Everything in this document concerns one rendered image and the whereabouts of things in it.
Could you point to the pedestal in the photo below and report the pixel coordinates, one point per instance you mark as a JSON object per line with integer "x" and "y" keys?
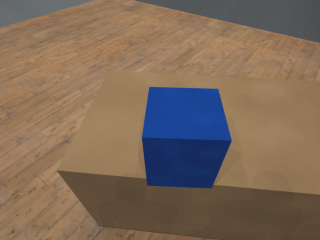
{"x": 267, "y": 188}

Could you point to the carton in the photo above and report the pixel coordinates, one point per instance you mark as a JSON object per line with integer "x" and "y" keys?
{"x": 185, "y": 137}

